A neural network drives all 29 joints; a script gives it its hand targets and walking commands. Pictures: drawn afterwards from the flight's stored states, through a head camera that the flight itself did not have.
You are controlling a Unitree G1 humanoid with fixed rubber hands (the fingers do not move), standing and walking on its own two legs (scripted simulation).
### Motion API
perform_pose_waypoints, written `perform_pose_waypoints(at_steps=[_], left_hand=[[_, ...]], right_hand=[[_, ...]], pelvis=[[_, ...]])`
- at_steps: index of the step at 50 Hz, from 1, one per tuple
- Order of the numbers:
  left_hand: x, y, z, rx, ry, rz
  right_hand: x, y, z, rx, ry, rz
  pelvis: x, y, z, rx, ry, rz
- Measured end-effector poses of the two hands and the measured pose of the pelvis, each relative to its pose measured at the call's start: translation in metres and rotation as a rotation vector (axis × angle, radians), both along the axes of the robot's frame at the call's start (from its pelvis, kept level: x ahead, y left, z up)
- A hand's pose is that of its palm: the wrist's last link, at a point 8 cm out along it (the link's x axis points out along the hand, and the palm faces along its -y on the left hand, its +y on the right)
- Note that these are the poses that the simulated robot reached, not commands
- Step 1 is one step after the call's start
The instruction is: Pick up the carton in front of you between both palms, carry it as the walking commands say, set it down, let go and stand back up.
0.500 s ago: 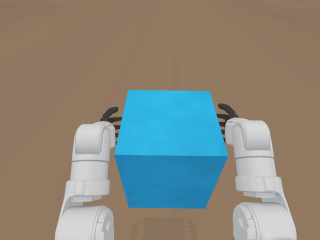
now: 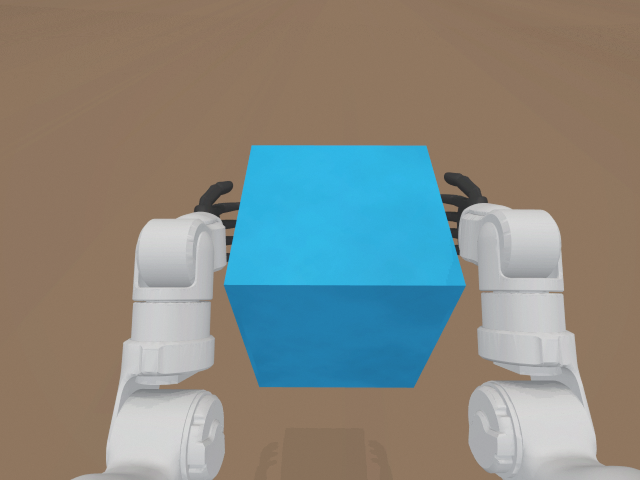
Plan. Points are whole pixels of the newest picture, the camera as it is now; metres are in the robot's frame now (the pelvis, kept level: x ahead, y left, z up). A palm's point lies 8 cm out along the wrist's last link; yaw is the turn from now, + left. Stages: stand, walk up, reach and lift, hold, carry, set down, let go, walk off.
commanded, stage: carry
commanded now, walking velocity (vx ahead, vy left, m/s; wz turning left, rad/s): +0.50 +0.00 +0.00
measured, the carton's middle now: (337, 273) +0.35 +0.00 +0.10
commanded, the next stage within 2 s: none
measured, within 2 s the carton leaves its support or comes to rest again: neither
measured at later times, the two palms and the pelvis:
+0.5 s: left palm (198, 144) +0.55 +0.21 +0.17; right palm (395, 135) +0.58 -0.09 +0.17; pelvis +0.18 +0.04 +0.01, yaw -1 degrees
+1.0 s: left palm out of the picture +0.87 +0.21 +0.35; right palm out of the picture +0.84 -0.09 +0.37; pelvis +0.48 +0.10 +0.15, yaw -1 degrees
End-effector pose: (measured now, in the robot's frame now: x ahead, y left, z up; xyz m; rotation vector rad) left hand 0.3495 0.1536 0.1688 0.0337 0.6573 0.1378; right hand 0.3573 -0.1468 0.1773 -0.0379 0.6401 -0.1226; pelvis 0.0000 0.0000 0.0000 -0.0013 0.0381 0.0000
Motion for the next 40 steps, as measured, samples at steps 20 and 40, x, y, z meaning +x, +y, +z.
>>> perform_pose_waypoints(at_steps=[20, 40], left_hand=[[0.128, 0.032, -0.004, -0.003, 0.07, 0.071], [0.405, 0.042, 0.11, -0.087, -0.01, -0.103]], right_hand=[[0.157, 0.034, 0.0, 0.066, 0.072, 0.028], [0.353, 0.046, 0.099, 0.079, -0.017, -0.216]], pelvis=[[0.123, 0.014, 0.009, 0.005, 0.044, -0.024], [0.347, 0.11, 0.134, 0.001, 0.056, -0.051]])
